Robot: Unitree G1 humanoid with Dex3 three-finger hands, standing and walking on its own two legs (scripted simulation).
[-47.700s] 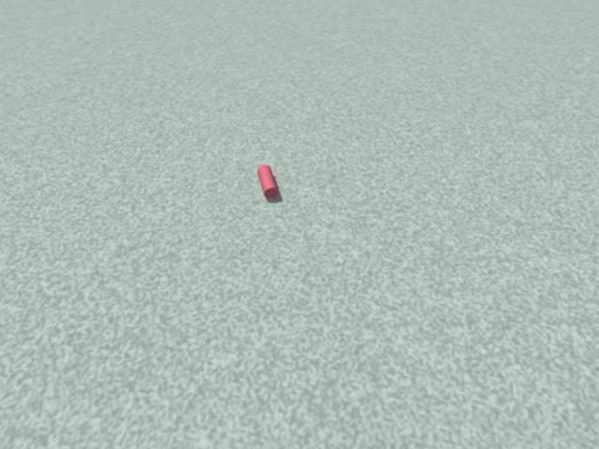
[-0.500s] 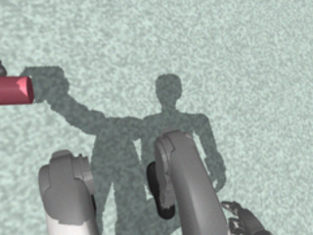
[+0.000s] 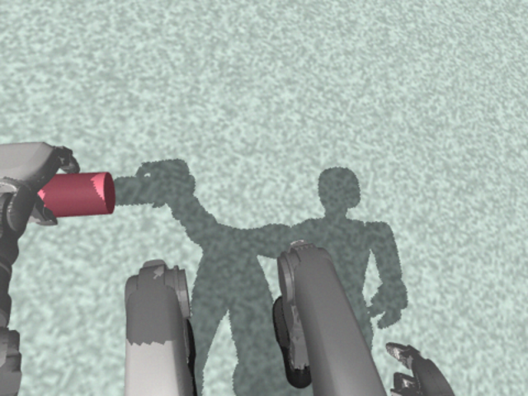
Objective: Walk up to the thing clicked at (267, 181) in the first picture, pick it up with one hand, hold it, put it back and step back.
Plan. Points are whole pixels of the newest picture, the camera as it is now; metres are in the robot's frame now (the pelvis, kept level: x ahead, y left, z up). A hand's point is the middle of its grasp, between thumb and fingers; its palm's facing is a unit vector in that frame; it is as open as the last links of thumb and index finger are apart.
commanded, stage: lift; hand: left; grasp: from above
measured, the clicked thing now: (39, 196) +0.44 +0.31 -0.16
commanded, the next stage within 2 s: hold in 1.14 s
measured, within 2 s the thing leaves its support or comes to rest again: neither
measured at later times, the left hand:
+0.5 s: hand out of the picture +0.37 +0.26 +0.10, palm faces -0.47 -0.08 -0.88, open 9.6 cm
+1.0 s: hand out of the picture +0.36 +0.24 +0.21, palm faces -0.45 -0.05 -0.89, open 9.8 cm
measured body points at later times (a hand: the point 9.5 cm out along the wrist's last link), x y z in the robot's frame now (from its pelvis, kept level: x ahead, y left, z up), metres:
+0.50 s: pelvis +0.02 -0.01 +0.18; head +0.15 +0.01 +0.61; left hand +0.39 +0.27 +0.15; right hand +0.15 -0.27 +0.06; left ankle +0.09 +0.12 -0.38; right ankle +0.10 -0.14 -0.38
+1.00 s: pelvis +0.06 +0.00 +0.29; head +0.12 +0.00 +0.74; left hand +0.38 +0.24 +0.26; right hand +0.16 -0.26 +0.17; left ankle +0.09 +0.12 -0.38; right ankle +0.10 -0.14 -0.38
